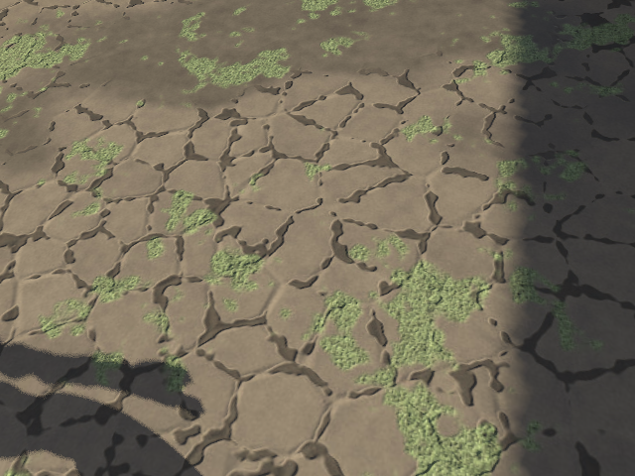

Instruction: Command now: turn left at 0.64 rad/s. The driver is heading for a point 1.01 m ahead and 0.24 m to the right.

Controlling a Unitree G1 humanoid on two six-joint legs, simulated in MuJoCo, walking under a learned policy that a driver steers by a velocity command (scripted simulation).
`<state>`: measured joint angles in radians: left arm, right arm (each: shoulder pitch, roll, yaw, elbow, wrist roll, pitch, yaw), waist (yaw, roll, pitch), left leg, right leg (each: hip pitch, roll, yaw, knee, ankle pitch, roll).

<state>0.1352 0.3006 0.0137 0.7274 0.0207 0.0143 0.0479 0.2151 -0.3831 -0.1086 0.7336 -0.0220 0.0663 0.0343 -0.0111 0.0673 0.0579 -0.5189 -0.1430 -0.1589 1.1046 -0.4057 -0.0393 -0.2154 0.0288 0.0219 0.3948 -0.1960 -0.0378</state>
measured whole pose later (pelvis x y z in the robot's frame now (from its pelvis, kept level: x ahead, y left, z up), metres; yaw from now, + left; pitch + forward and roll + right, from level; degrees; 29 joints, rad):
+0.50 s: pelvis -0.01 +0.00 -0.01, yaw -8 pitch +0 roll +0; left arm 0.30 0.30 0.07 0.81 0.01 0.08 -0.03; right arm 0.10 -0.24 -0.01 0.77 -0.02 0.04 -0.05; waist 0.05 -0.03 0.09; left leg -0.13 0.02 0.10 0.43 -0.29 0.01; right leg -0.44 0.00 -0.04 0.99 -0.44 0.02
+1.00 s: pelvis -0.01 -0.06 +0.00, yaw -29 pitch +0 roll +1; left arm 0.21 0.27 0.05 0.71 0.02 0.04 0.01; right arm 0.19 -0.32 -0.05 0.81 -0.02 0.06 -0.01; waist -0.01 0.05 0.07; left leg -0.50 0.03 -0.03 0.92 -0.31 -0.04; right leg -0.18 0.13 0.12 0.38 -0.18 -0.11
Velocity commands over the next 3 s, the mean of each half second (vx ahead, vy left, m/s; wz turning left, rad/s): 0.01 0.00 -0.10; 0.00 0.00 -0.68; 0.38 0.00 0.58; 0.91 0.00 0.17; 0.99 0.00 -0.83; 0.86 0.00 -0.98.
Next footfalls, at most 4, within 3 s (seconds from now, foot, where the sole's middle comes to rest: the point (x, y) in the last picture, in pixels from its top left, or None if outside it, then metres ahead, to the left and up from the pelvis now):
0.28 left None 0.02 0.12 -0.78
0.66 right None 0.01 -0.12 -0.78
1.56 left None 0.37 0.07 -0.78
2.02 right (341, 320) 0.82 0.03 -0.78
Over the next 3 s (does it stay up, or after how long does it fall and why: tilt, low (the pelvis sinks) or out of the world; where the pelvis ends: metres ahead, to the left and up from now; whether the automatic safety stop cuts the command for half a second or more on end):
stays up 1.42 -0.16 -0.03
